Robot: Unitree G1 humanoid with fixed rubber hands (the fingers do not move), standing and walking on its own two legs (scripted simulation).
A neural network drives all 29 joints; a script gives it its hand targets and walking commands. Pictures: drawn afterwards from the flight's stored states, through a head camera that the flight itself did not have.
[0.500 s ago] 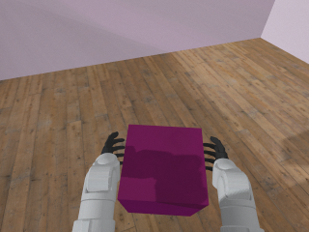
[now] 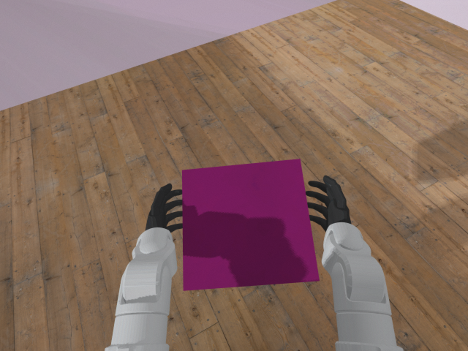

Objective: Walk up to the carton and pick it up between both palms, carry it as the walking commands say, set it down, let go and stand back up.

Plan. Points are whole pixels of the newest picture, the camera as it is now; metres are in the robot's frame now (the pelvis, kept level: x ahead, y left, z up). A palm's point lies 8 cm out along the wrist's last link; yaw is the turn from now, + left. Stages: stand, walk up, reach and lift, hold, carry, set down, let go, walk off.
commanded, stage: carry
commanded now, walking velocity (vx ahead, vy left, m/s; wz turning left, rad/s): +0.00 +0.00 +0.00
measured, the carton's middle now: (247, 230) +0.35 -0.01 -0.07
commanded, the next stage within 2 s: none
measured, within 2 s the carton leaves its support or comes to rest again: neither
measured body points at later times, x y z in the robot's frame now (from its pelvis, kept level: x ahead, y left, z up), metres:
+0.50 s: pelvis -0.02 +0.01 +0.00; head -0.05 +0.00 +0.45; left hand +0.28 +0.15 +0.02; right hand +0.27 -0.14 +0.02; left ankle -0.09 +0.08 -0.73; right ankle +0.00 -0.11 -0.73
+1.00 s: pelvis -0.07 -0.01 +0.00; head -0.09 -0.02 +0.45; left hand +0.24 +0.14 +0.07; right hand +0.24 -0.16 +0.05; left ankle -0.09 +0.08 -0.73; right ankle +0.00 -0.11 -0.73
